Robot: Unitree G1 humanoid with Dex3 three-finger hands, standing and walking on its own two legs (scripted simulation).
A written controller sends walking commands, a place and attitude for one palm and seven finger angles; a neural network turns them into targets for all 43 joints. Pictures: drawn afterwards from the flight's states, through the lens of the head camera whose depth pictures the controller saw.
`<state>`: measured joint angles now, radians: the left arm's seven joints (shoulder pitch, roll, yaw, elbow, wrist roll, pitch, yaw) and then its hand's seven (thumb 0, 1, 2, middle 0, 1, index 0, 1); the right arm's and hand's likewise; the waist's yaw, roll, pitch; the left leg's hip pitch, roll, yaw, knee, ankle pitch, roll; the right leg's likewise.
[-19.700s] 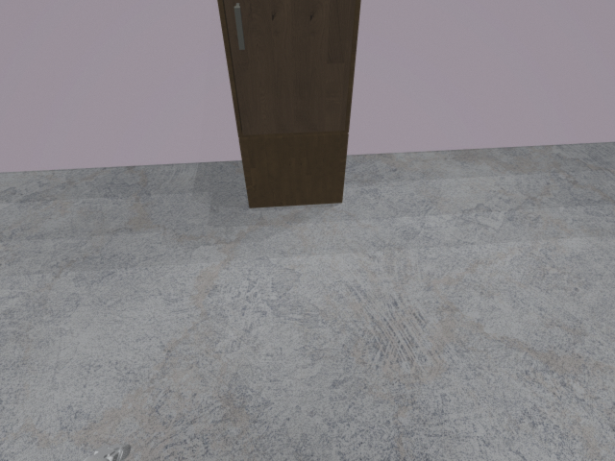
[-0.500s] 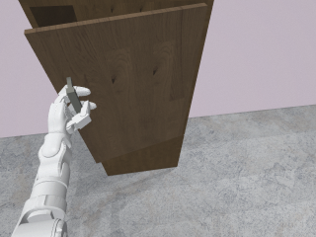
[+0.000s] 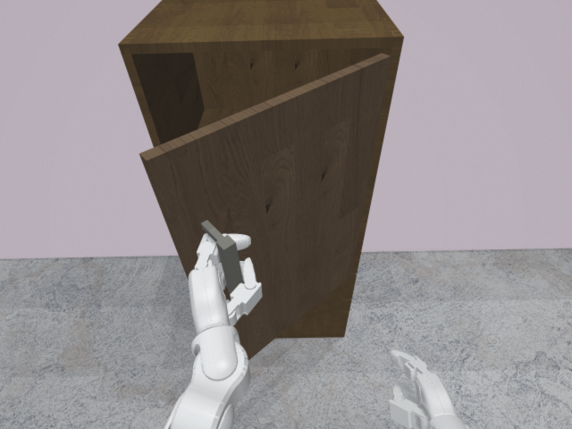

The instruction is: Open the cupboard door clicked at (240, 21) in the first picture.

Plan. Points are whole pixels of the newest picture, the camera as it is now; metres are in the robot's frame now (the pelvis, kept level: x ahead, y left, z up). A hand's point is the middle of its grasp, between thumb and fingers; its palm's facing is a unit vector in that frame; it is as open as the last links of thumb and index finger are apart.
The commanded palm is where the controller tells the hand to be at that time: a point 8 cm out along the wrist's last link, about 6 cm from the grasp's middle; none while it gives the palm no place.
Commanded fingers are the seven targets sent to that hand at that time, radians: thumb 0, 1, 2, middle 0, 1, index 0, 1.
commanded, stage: open thumb and fingers to let go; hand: left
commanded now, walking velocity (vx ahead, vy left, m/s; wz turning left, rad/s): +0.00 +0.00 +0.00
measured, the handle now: (223, 262) +0.33 +0.11 +0.09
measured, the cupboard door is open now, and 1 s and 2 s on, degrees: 41 38 41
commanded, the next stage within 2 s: slide the hand sideways off the handle in 0.92 s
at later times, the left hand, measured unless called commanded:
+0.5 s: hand (248, 284) +0.29 +0.07 +0.09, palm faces +0.41 -0.91 -0.03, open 10.1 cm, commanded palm +0.25 +0.11 +0.09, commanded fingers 0.00 -0.50 0.30 -0.30 -1.20 -0.30 -1.20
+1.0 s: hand (244, 278) +0.30 +0.07 +0.09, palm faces +0.33 -0.94 -0.02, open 14.9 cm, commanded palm +0.25 +0.11 +0.09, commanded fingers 0.00 -0.50 0.30 -0.15 -0.30 -0.15 -0.30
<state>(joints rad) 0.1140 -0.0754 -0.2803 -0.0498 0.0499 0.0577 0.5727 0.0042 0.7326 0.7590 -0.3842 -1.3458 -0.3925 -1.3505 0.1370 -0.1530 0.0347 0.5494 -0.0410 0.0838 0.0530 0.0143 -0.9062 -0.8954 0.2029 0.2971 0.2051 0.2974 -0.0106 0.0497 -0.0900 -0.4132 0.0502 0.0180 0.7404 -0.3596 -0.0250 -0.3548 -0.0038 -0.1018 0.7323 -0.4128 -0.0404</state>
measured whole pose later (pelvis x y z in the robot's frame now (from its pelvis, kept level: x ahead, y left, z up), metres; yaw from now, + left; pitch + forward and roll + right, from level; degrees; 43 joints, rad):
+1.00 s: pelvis +0.00 +0.01 +0.00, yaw +1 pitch +3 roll +0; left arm 0.04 -0.09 -0.28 0.00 0.05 0.03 0.59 -0.01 -0.50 0.30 -0.34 -0.61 -0.33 -0.67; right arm 0.14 -0.17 0.02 0.58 -0.04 0.09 0.01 0.02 -0.91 -0.90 0.20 0.30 0.20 0.30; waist 0.01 0.04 -0.07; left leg -0.44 0.03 0.01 0.76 -0.37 -0.01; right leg -0.38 -0.02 -0.10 0.75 -0.42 -0.03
